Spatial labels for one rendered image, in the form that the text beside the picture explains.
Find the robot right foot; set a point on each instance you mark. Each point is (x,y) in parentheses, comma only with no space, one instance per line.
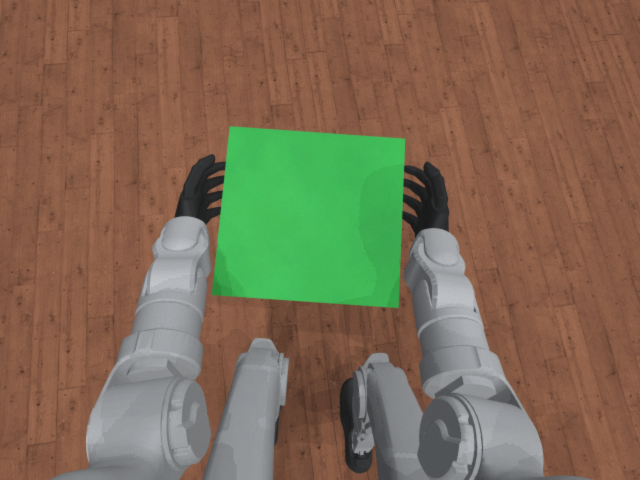
(358,462)

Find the robot right hand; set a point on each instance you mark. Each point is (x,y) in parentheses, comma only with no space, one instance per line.
(432,211)

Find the robot foot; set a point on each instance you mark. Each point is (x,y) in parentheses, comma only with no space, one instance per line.
(276,428)
(358,462)

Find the carton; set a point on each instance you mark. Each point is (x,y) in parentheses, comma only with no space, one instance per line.
(313,217)

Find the robot left upper arm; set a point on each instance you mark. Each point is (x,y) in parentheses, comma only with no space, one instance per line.
(147,430)

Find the robot left foot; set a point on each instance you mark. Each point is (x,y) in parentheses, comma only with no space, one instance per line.
(276,428)

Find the robot right upper arm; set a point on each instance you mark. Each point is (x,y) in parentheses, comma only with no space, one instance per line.
(462,437)

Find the robot left hand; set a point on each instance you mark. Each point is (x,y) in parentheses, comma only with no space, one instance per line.
(194,200)

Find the robot right forearm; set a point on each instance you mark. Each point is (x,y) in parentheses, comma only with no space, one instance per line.
(456,355)

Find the robot left forearm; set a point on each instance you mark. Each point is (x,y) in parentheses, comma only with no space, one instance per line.
(164,341)

